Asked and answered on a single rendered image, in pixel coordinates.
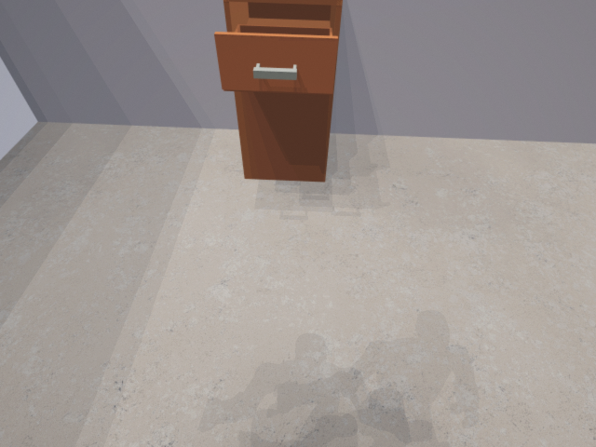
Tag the cabinet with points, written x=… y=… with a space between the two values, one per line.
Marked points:
x=284 y=136

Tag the handle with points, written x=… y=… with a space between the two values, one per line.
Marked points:
x=274 y=73

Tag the drawer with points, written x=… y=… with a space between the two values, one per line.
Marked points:
x=312 y=49

